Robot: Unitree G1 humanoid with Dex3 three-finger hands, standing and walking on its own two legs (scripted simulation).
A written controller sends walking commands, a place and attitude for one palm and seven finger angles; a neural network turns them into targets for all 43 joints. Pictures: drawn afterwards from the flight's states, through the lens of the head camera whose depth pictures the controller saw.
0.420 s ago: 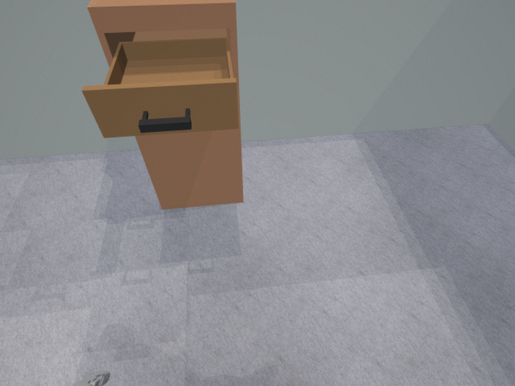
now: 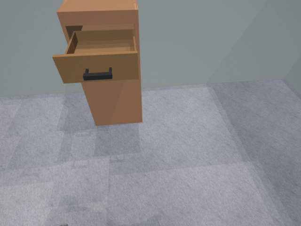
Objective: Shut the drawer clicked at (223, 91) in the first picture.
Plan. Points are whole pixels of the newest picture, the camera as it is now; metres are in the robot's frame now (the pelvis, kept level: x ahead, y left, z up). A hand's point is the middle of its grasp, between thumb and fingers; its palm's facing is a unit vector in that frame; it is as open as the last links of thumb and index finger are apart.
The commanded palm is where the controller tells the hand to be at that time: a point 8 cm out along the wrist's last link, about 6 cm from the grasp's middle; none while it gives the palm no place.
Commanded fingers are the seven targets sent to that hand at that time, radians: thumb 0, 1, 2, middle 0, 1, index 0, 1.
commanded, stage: stand and wait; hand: left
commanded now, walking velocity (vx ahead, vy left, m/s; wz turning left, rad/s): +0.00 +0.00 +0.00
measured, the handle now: (98, 73) +0.70 +0.28 +0.00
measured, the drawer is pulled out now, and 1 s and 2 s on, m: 0.30 0.30 0.30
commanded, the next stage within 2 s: look at it before walking up in 0.54 s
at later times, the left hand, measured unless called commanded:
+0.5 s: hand out of the picture +0.05 +0.22 -0.16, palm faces -0.02 -0.95 -0.30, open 7.3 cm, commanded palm none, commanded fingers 0.00 0.90 0.90 -0.20 -0.30 -0.20 -0.30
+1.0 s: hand out of the picture +0.05 +0.23 -0.16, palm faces -0.02 -0.95 -0.31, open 7.3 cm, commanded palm none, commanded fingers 0.00 0.90 0.90 -0.20 -0.30 -0.20 -0.30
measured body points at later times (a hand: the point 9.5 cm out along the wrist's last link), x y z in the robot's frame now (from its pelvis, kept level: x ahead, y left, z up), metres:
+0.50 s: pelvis -0.02 -0.01 +0.00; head -0.01 -0.01 +0.45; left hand +0.05 +0.27 -0.14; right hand +0.04 -0.29 -0.14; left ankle +0.00 +0.12 -0.74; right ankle +0.00 -0.12 -0.74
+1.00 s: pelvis -0.01 -0.01 +0.00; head +0.00 -0.01 +0.45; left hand +0.06 +0.28 -0.14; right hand +0.05 -0.29 -0.14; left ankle +0.00 +0.12 -0.74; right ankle +0.00 -0.12 -0.74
